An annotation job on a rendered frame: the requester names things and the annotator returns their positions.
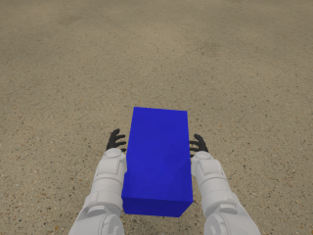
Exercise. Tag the robot left forearm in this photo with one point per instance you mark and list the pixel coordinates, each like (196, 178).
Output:
(107, 185)

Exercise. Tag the left robot upper arm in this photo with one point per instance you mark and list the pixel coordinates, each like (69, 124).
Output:
(102, 224)

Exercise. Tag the robot right forearm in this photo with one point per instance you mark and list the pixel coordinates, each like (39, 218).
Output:
(216, 194)

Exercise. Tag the right robot upper arm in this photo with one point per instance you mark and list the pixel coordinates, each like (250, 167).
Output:
(222, 223)

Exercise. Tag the left robot hand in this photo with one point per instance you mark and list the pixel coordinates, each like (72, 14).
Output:
(115, 137)

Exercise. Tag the carton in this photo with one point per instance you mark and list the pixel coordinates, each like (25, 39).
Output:
(158, 180)

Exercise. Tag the right robot hand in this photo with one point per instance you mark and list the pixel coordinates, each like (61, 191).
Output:
(200, 143)

